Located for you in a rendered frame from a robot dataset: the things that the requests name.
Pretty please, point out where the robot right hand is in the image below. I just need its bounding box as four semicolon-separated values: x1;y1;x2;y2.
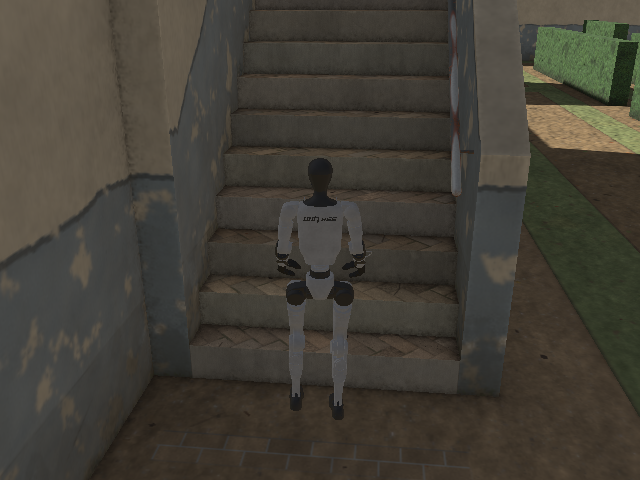
342;261;365;278

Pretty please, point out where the left robot forearm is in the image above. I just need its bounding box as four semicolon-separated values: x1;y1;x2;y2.
275;240;289;267

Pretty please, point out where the right robot forearm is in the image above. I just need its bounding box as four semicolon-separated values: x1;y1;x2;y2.
352;240;366;268

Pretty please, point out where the robot right shin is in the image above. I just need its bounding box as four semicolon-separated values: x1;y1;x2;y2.
332;339;348;406

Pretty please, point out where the robot left hand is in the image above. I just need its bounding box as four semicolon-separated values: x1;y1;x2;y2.
277;259;301;276

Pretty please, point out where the robot right upper arm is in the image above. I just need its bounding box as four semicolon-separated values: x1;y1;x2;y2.
341;201;364;255

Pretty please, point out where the humanoid robot head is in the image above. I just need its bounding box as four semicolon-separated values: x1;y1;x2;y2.
303;158;337;207

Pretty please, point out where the robot left upper arm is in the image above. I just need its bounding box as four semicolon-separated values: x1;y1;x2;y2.
277;201;299;255

